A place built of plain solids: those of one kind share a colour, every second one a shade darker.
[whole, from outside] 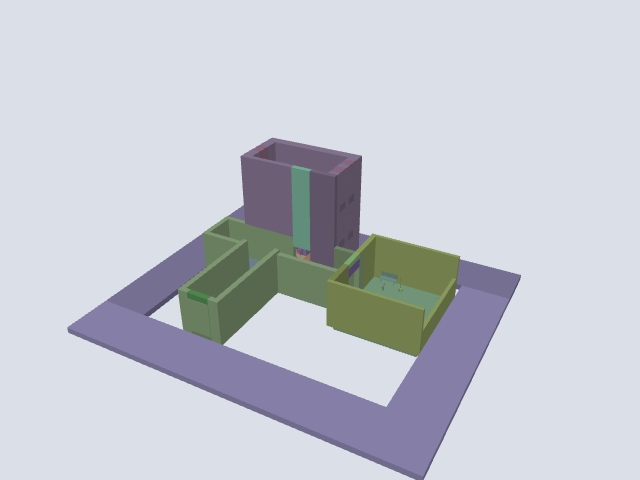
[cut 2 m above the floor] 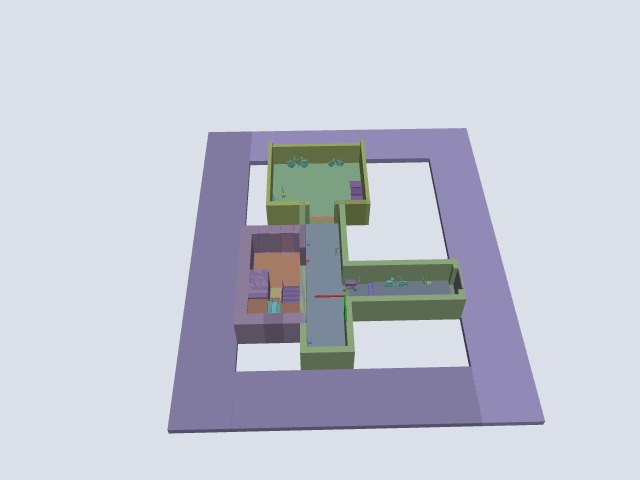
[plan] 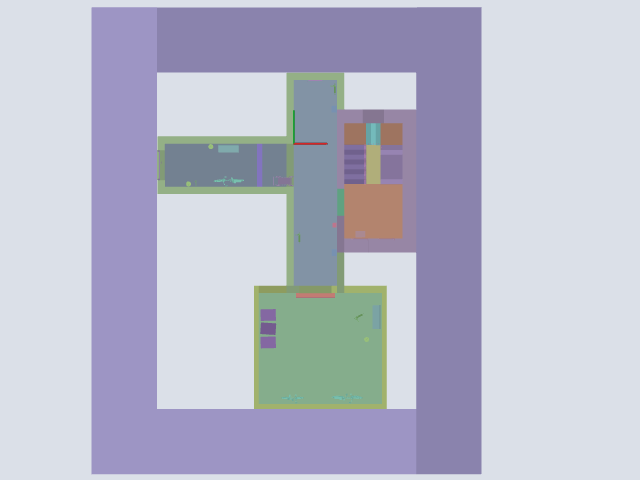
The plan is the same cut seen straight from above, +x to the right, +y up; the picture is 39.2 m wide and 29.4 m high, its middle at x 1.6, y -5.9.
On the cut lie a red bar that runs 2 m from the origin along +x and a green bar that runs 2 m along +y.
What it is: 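A city tenement of about 1900; a passage from the street turns a corner on its way to the yard, and a doorway opens on a square stair hall, three flights to a storey round an open well, of two storeys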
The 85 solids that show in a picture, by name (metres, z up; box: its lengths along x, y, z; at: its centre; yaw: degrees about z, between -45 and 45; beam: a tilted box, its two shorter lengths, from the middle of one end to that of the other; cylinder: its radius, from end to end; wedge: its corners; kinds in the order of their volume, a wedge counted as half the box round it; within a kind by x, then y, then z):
{
 "ground_garden_1": {"box": [4.0, 28.6, 0.5], "at": [-10.39, -5.95, -0.27]},
 "ground_garden_2": {"box": [15.89, 4.0, 0.5], "at": [-0.45, -18.25, -0.27]},
 "ground_garden_3": {"box": [15.89, 4.0, 0.5], "at": [-0.45, 6.35, -0.27]},
 "ground_garden_4": {"box": [4.0, 28.6, 0.5], "at": [9.5, -5.95, -0.27]},
 "wall_hall_1": {"box": [0.45, 2.24, 10.02], "at": [2.87, -5.54, 4.75]},
 "wall_hall_2": {"box": [0.45, 4.86, 10.02], "at": [2.87, -0.33, 4.75]},
 "wall_hall_3": {"box": [0.91, 0.85, 10.02], "at": [3.1, -6.24, 4.75]},
 "wall_hall_4": {"box": [1.58, 0.85, 10.02], "at": [3.43, 1.68, 4.75]},
 "wall_hall_5": {"box": [1.0, 0.81, 2.75], "at": [4.05, -6.26, 1.37]},
 "wall_hall_6": {"box": [1.0, 0.81, 2.75], "at": [4.05, -6.26, 4.83]},
 "wall_hall_7": {"box": [1.0, 0.81, 2.75], "at": [4.05, -6.26, 8.28]},
 "wall_hall_8": {"box": [1.0, 0.85, 0.7], "at": [4.05, -6.24, 6.56]},
 "wall_hall_9": {"box": [0.64, 0.85, 10.02], "at": [4.87, -6.24, 4.75]},
 "wall_hall_10": {"box": [1.3, 0.85, 2.57], "at": [4.87, 1.68, 1.03]},
 "wall_hall_11": {"box": [1.0, 0.81, 2.75], "at": [5.69, -6.26, 1.37]},
 "wall_hall_12": {"box": [1.0, 0.81, 2.75], "at": [5.69, -6.26, 4.83]},
 "wall_hall_13": {"box": [1.0, 0.81, 2.75], "at": [5.69, -6.26, 8.28]},
 "wall_hall_14": {"box": [1.98, 0.85, 10.02], "at": [6.51, 1.68, 4.75]},
 "wall_hall_15": {"box": [1.31, 0.85, 10.02], "at": [6.84, -6.24, 4.75]},
 "wall_hall_16": {"box": [0.85, 8.76, 10.02], "at": [7.07, -2.28, 4.75]},
 "wall_arm_1": {"box": [0.12, 1.84, 2.9], "at": [-8.33, -1.32, 1.7]},
 "wall_arm_2": {"box": [0.45, 0.85, 3.92], "at": [-8.12, -2.67, 1.7]},
 "wall_arm_3": {"box": [0.45, 1.84, 0.51], "at": [-8.12, -1.32, 0.0]},
 "wall_arm_4": {"box": [0.45, 0.85, 3.92], "at": [-8.12, 0.03, 1.7]},
 "wall_arm_5": {"box": [8.35, 0.45, 3.92], "at": [-4.17, -2.87, 1.7]},
 "wall_arm_6": {"box": [8.35, 0.45, 3.92], "at": [-4.17, 0.23, 1.7]},
 "wall_arm_7": {"box": [0.45, 6.51, 3.67], "at": [-0.23, -5.89, 1.58]},
 "wall_arm_8": {"box": [0.45, 2.64, 0.26], "at": [-0.23, -1.32, -0.13]},
 "wall_arm_9": {"box": [0.45, 4.35, 3.67], "at": [-0.23, 2.17, 1.58]},
 "wall_arm_10": {"box": [0.79, 0.45, 3.67], "at": [-0.06, -8.93, 1.58]},
 "wall_arm_11": {"box": [3.54, 0.45, 3.67], "at": [1.32, 4.12, 1.58]},
 "wall_arm_12": {"box": [0.79, 0.45, 3.67], "at": [2.7, -8.93, 1.58]},
 "wall_arm_13": {"box": [0.45, 4.73, 3.67], "at": [2.87, -6.79, 1.58]},
 "wall_arm_14": {"box": [0.45, 7.11, 3.67], "at": [2.87, 0.8, 1.58]},
 "flightC_1": {"box": [1.35, 0.31, 3.95], "at": [5.98, -2.33, 1.32]},
 "flightC_2": {"box": [1.35, 1.21, 3.48], "at": [5.98, -1.88, 1.08]},
 "flightC_3": {"box": [1.35, 1.51, 3.33], "at": [5.98, -1.73, 1.01]},
 "flightC_4": {"box": [1.35, 1.8, 3.17], "at": [5.98, -1.58, 0.93]},
 "flightC_5": {"box": [1.35, 2.1, 3.01], "at": [5.98, -1.43, 0.85]},
 "flightC_6": {"box": [1.35, 2.4, 2.86], "at": [5.98, -1.28, 0.77]},
 "floor_arm_1": {"box": [5.66, 2.66, 0.91], "at": [-5.08, -1.32, -0.2]},
 "floor_arm_2": {"box": [1.96, 2.66, 0.66], "at": [-0.97, -1.32, -0.33]},
 "floor_arm_3": {"box": [2.66, 12.62, 0.66], "at": [1.32, -2.4, -0.33]},
 "wall_yard_1": {"box": [0.3, 7.55, 4.1], "at": [-2.3, -12.47, 1.79]},
 "wall_yard_2": {"box": [2.79, 0.45, 4.1], "at": [-1.06, -8.93, 1.79]},
 "wall_yard_3": {"box": [8.14, 0.3, 2.11], "at": [1.62, -16.1, 0.8]},
 "wall_yard_4": {"box": [3.39, 0.45, 4.1], "at": [4.0, -8.93, 1.79]},
 "wall_yard_5": {"box": [0.3, 7.55, 4.1], "at": [5.54, -12.47, 1.79]},
 "floor_yard_1": {"box": [7.56, 6.82, 0.5], "at": [1.62, -12.55, -0.41]},
 "flightA_1": {"box": [1.35, 2.4, 0.81], "at": [3.75, -1.27, -0.25]},
 "flightA_2": {"box": [1.35, 2.1, 0.97], "at": [3.75, -1.12, -0.17]},
 "flightA_3": {"box": [1.35, 1.8, 1.13], "at": [3.75, -0.97, -0.09]},
 "flightA_4": {"box": [1.35, 1.51, 1.29], "at": [3.75, -0.82, -0.01]},
 "flightA_5": {"box": [1.35, 1.21, 1.44], "at": [3.75, -0.67, 0.06]},
 "flightA_6": {"box": [1.35, 0.91, 1.6], "at": [3.75, -0.52, 0.14]},
 "flightA_7": {"box": [1.35, 0.61, 1.76], "at": [3.75, -0.37, 0.22]},
 "flightA_8": {"box": [1.35, 0.31, 1.91], "at": [3.75, -0.22, 0.3]},
 "floor_1": {"box": [1.35, 1.35, 2.07], "at": [3.75, 0.58, 0.38]},
 "floor_2": {"box": [3.58, 3.36, 0.66], "at": [4.87, -4.14, -0.33]},
 "floor_3": {"box": [1.35, 1.35, 2.7], "at": [5.98, 0.58, 0.69]},
 "flightB_1": {"box": [0.91, 1.35, 2.23], "at": [4.87, 0.58, 0.46]},
 "flightB_2": {"box": [0.61, 1.35, 2.38], "at": [5.02, 0.58, 0.53]},
 "flightB_3": {"box": [0.31, 1.35, 2.54], "at": [5.17, 0.58, 0.61]},
 "wall_over_hall_1": {"box": [0.45, 1.66, 7.26], "at": [2.87, -3.59, 6.13]},
 "wall_head_hall_1": {"box": [1.0, 0.85, 0.1], "at": [4.05, -6.24, 9.71]},
 "wall_head_hall_2": {"box": [1.3, 0.85, 2.09], "at": [4.87, 1.68, 8.71]},
 "wall_head_hall_3": {"box": [1.0, 0.85, 0.1], "at": [5.69, -6.24, 9.71]},
 "floor_well_1": {"box": [0.92, 2.41, 0.66], "at": [4.87, -1.28, -0.33]},
 "wall_over_yard_1": {"box": [1.97, 0.45, 1.34], "at": [1.32, -8.93, 3.17]},
 "wall_over_arm_1": {"box": [1.97, 0.45, 0.81], "at": [1.32, -8.93, 3.0]},
 "floor_cross_1": {"box": [0.34, 2.66, 0.78], "at": [-2.1, -1.32, -0.27]},
 "floor_sill_arm_1": {"box": [1.99, 0.47, 0.66], "at": [1.32, -8.93, -0.33]},
 "floor_sill_hall_1": {"box": [0.47, 1.68, 0.66], "at": [2.87, -3.59, -0.33]},
 "floor_stoop_1": {"box": [2.39, 0.32, 0.66], "at": [1.32, -9.3, -0.33]},
 "wall_head_arm_1": {"box": [0.45, 1.84, 0.51], "at": [-8.12, -1.32, 3.41]},
 "street_door_1": {"box": [0.07, 0.84, 2.46], "at": [-8.24, -1.74, 1.49]},
 "street_door_2": {"box": [0.07, 0.84, 2.46], "at": [-8.24, -0.9, 1.49]},
 "yard_bin_lid_1": {"box": [0.94, 0.72, 0.12], "at": [-1.57, -12.17, 0.92], "yaw": 1.2},
 "yard_bin_lid_2": {"box": [0.94, 0.72, 0.12], "at": [-1.57, -11.33, 0.92], "yaw": -3.7},
 "yard_bin_lid_3": {"box": [0.94, 0.72, 0.12], "at": [-1.57, -10.49, 0.92], "yaw": 0.8},
 "pram_1": {"box": [0.78, 0.39, 0.31], "at": [-0.58, -2.29, 0.65]},
 "dwelling_door_1": {"box": [0.91, 0.045, 2.07], "at": [4.05, -5.88, 1.06]},
 "bench_yard_1": {"box": [0.4, 1.46, 0.031], "at": [5.02, -10.62, 0.28]},
 "bench_1": {"box": [1.27, 0.4, 0.031], "at": [-4.0, -0.34, 0.43]},
 "mat_1": {"box": [0.6, 0.4, 0.06], "at": [4.07, -5.54, -0.02], "yaw": 0.4}
}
